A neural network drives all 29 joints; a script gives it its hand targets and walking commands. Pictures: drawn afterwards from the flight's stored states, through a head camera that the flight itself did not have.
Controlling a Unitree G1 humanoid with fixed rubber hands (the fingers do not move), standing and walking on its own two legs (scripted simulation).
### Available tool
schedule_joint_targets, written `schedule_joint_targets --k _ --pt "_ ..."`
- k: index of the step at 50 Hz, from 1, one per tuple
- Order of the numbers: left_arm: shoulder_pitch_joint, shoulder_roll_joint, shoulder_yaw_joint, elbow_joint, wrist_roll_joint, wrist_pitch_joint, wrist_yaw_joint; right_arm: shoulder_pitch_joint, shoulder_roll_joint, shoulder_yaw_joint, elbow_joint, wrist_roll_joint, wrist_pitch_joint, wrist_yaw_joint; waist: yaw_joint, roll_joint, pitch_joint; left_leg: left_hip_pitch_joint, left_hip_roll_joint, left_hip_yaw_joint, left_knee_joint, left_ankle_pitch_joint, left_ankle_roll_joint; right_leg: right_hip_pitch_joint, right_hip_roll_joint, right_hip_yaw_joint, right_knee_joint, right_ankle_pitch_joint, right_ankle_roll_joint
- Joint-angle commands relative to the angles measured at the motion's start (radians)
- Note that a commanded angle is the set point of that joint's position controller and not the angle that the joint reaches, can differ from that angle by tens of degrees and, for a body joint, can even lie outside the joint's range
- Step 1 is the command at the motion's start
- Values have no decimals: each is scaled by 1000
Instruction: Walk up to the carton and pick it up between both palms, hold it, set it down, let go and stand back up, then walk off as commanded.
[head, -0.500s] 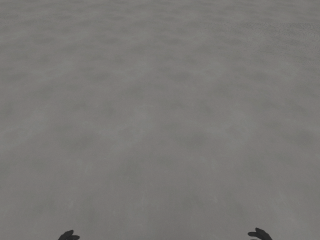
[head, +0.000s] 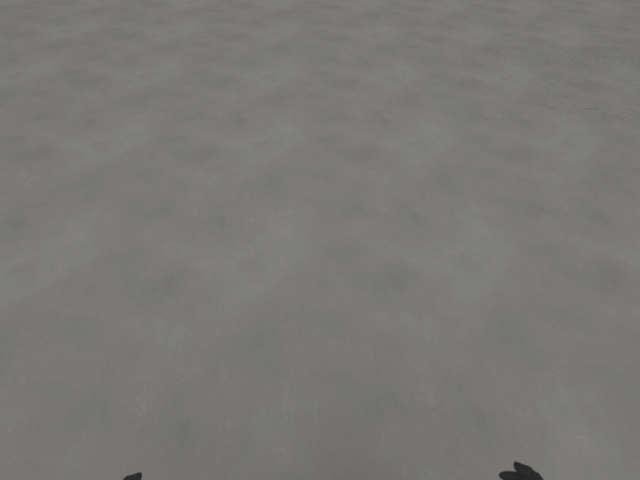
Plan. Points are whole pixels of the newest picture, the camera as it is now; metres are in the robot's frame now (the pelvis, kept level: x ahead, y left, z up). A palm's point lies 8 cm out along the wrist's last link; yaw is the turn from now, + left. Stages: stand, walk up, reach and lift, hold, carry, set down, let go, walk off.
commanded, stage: stand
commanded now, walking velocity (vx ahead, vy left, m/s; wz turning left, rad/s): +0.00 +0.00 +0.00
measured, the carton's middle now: out of the picture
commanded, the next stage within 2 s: walk up in 0.90 s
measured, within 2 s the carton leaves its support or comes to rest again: neither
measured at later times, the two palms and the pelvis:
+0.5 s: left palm out of the picture +0.08 +0.27 -0.11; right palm out of the picture +0.11 -0.28 -0.09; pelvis -0.01 +0.00 +0.00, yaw +0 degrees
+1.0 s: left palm out of the picture +0.05 +0.27 -0.11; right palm out of the picture +0.08 -0.28 -0.10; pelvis -0.03 -0.01 +0.01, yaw +0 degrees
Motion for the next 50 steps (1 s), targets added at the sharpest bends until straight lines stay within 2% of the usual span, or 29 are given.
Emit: schedule_joint_targets --k 1,5,6,7,8,9,10,11,16,18,19,20,25,27,28,30,32,34,35,36,38,39,40,42,44,45,46,49,50 --pt "-74 242 64 -51 11 -39 2 -49 -223 -54 -1 -1 -30 -11 8 37 -60 58 93 -100 -136 324 75 53 -101 121 -139 366 -94" --pt "-64 238 64 -36 12 -35 6 -69 -225 -59 6 -1 -31 -15 -1 64 -70 70 111 -122 -137 317 80 55 -91 116 -145 340 -87" --pt "-65 236 68 -36 18 -42 7 -75 -221 -50 3 2 -31 -13 0 8 -79 92 100 -103 -144 323 72 48 -85 106 -145 338 -85" --pt "-64 249 68 -38 20 -40 8 -66 -243 -67 10 1 -29 -11 1 28 -72 77 86 -89 -130 304 63 42 -101 126 -156 341 -94" --pt "-73 246 62 -37 11 -41 6 -50 -225 -62 9 10 -28 -11 -12 -8 -89 98 92 -95 -140 308 66 45 -106 130 -158 346 -94" --pt "-82 240 67 -28 17 -42 6 -66 -222 -65 17 -1 -29 -13 -1 32 -92 92 85 -95 -132 320 63 58 -119 138 -170 365 -95" --pt "-93 252 71 -39 12 -39 5 -52 -214 -53 21 8 -29 -12 0 -18 -82 89 86 -93 -140 324 69 54 -107 126 -162 358 -95" --pt "-85 245 70 -36 13 -43 4 -56 -206 -49 28 5 -33 -11 5 28 -90 83 93 -101 -155 343 77 69 -104 112 -143 364 -92" --pt "-89 228 60 -20 14 -35 2 -77 -227 -56 38 3 -30 -14 -5 14 -42 72 101 -110 -166 307 70 36 -88 101 -162 304 -82" --pt "-82 241 62 -17 5 -33 9 -85 -225 -53 47 8 -27 -8 5 78 -39 73 95 -112 -174 275 71 32 -103 123 -181 286 -88" --pt "-84 250 65 -6 10 -31 9 -86 -233 -57 48 5 -23 -12 5 22 -62 72 92 -108 -172 270 67 54 -114 135 -199 292 -90" --pt "-90 248 59 -11 20 -35 10 -83 -209 -52 55 10 -27 -12 -13 22 -33 76 82 -92 -159 256 60 33 -118 153 -219 279 -90" --pt "-77 246 65 14 18 -35 3 -65 -226 -48 84 7 -32 -14 1 26 -78 88 99 -110 -185 263 63 71 -102 131 -185 285 -90" --pt "-91 268 67 15 13 -31 6 -70 -220 -53 82 9 -28 -10 -8 -15 -63 99 96 -102 -181 269 60 46 -115 138 -203 288 -82" --pt "-91 232 60 18 18 -27 9 -99 -230 -57 77 6 -30 -15 -12 26 -62 104 90 -89 -169 271 61 31 -101 137 -210 295 -86" --pt "-104 239 56 16 17 -37 4 -84 -211 -48 92 6 -30 -11 -1 -16 -64 89 99 -107 -204 252 63 48 -101 129 -198 261 -88" --pt "-102 243 60 15 14 -32 6 -103 -241 -60 89 6 -26 -8 9 46 -55 74 96 -109 -194 221 63 49 -104 125 -219 263 -82" --pt "-105 265 64 27 14 -34 5 -79 -206 -44 109 11 -28 -10 -18 12 -42 88 92 -105 -212 257 56 46 -92 132 -220 279 -74" --pt "-102 241 64 32 17 -30 3 -85 -223 -45 112 7 -34 -8 3 -12 -54 92 97 -99 -211 271 57 72 -101 120 -228 293 -77" --pt "-89 236 60 32 18 -30 5 -83 -241 -57 101 6 -36 -10 -10 -7 -88 120 97 -93 -200 287 54 68 -109 127 -219 316 -81" --pt "-76 229 61 40 11 -35 0 -75 -231 -55 120 10 -31 -8 12 48 -90 107 112 -114 -210 322 64 105 -108 117 -207 359 -75" --pt "-86 231 58 41 8 -33 1 -99 -230 -53 114 8 -28 -13 10 -1 -109 138 104 -101 -205 354 58 101 -108 119 -216 377 -76" --pt "-84 227 60 42 14 -35 4 -73 -220 -51 119 6 -28 -13 -2 35 -76 128 97 -99 -207 309 53 69 -108 125 -229 331 -85" --pt "-67 244 52 47 10 -39 4 -82 -234 -50 125 12 -26 -8 -4 -9 -84 141 94 -94 -202 265 48 59 -133 163 -262 335 -82" --pt "-95 259 57 56 18 -39 5 -82 -220 -51 138 6 -23 -2 -20 2 -79 151 92 -84 -220 233 47 45 -112 129 -286 269 -70" --pt "-98 263 57 56 7 -36 4 -93 -207 -41 129 7 -24 -3 -7 24 -33 100 95 -99 -230 212 55 44 -113 143 -281 247 -71" --pt "-85 266 61 51 13 -39 -2 -80 -205 -46 138 9 -23 -6 -8 -15 -48 96 92 -90 -232 215 49 55 -110 135 -271 228 -74" --pt "-108 246 55 60 15 -34 -2 -102 -233 -48 141 8 -28 -7 -3 41 -77 111 97 -101 -245 208 46 69 -117 138 -280 237 -77" --pt "-87 242 56 63 9 -35 -4 -87 -228 -46 148 2 -30 -6 9 -14 -81 111 103 -117 -269 216 53 87 -101 117 -279 227 -71"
